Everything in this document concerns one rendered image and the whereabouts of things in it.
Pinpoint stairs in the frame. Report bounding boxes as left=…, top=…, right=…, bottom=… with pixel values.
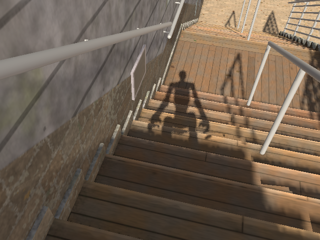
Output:
left=44, top=85, right=320, bottom=240
left=184, top=22, right=315, bottom=51

